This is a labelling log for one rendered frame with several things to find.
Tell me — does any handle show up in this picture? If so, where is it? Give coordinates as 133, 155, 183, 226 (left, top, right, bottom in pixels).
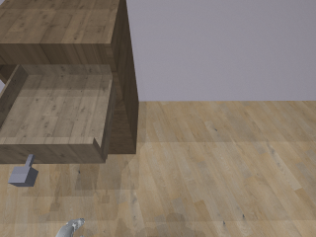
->
8, 154, 39, 188

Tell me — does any drawer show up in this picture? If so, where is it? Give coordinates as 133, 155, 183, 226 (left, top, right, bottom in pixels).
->
0, 64, 117, 165

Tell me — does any left robot hand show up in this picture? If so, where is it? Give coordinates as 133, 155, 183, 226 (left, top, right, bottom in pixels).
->
55, 218, 85, 237

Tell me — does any cabinet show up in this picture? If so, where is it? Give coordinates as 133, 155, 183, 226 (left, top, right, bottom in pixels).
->
0, 0, 139, 155

